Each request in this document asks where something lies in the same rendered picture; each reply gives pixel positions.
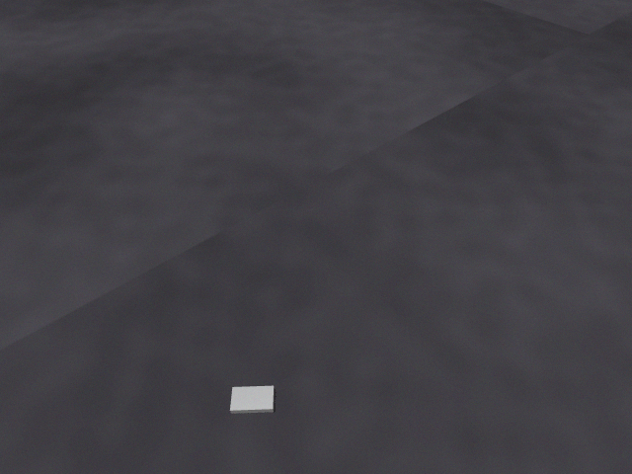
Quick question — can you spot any small box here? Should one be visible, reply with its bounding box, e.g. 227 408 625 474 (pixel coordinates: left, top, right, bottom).
230 386 275 414

